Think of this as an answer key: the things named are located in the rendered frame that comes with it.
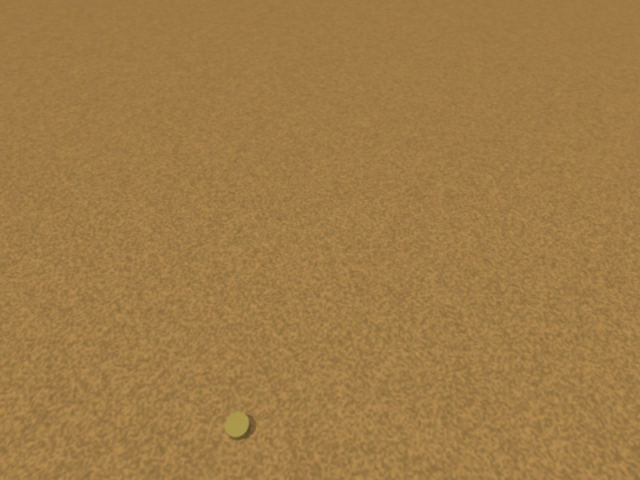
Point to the tin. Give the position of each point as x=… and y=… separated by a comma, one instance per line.
x=237, y=426

